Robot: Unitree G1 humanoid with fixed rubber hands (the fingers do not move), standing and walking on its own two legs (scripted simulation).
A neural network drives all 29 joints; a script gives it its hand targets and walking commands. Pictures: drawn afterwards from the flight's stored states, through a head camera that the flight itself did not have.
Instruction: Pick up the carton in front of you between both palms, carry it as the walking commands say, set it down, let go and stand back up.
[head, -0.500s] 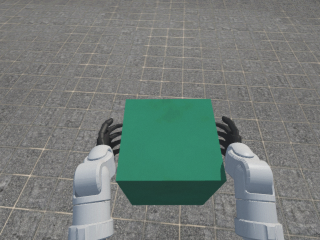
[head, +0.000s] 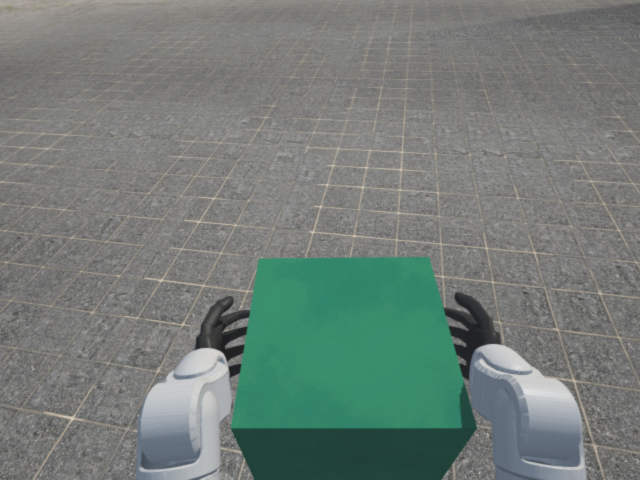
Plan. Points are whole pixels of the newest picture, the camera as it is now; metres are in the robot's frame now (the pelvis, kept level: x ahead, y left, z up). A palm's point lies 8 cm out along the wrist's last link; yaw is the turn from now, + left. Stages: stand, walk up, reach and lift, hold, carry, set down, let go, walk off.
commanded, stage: carry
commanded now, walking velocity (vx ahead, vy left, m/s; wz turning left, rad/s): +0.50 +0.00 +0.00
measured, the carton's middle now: (344, 382) +0.26 +0.00 +0.01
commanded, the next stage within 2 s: none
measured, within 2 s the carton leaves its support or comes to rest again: neither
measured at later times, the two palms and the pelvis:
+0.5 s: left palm (241, 195) +0.57 +0.17 +0.08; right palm (413, 189) +0.56 -0.13 +0.09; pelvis +0.32 +0.03 -0.01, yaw -4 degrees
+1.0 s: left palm (279, 107) +0.89 +0.12 +0.10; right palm (408, 106) +0.88 -0.18 +0.09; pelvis +0.63 -0.02 +0.00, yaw -1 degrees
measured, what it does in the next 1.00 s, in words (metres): walks ahead: left foot, then right foot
